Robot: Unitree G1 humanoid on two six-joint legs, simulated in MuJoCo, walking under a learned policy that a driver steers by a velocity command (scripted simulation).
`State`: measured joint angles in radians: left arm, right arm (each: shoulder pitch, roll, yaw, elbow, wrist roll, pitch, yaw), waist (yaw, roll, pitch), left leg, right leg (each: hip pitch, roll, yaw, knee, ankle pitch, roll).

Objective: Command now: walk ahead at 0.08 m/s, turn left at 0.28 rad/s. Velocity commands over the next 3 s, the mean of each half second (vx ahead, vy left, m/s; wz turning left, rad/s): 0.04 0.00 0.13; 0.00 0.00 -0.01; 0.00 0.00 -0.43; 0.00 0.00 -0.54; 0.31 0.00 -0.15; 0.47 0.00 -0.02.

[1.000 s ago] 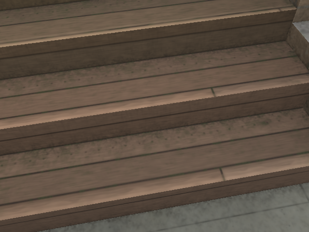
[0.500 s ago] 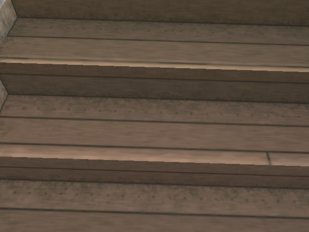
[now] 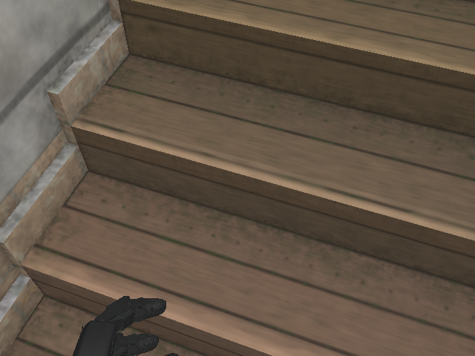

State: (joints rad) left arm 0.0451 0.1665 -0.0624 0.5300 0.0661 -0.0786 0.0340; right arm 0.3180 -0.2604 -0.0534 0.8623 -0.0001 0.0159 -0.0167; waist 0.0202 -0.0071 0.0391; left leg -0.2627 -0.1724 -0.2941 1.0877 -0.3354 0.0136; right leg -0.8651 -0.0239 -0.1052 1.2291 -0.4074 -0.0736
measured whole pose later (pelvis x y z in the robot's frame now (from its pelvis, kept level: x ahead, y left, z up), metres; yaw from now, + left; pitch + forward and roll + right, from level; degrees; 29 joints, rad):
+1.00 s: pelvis +0.05 +0.20 -0.05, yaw +1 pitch +1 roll -1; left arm 0.17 0.14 0.02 0.68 0.01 0.06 0.07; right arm 0.40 -0.13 0.02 0.85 -0.04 0.06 -0.07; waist -0.01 -0.06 0.00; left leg -0.18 0.04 0.09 0.51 -0.34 0.02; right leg -0.90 0.09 0.07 2.06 -0.55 0.14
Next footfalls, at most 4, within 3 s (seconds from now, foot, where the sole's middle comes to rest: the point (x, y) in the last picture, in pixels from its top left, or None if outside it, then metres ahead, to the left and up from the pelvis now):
0.76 left None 0.04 0.30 -0.83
1.30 right None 0.14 0.03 -0.66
1.92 left None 0.25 0.29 -0.65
2.52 right None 0.13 -0.05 -0.66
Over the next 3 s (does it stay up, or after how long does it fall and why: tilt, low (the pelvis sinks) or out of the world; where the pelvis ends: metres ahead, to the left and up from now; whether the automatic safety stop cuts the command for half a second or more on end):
stays up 0.24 -0.06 0.12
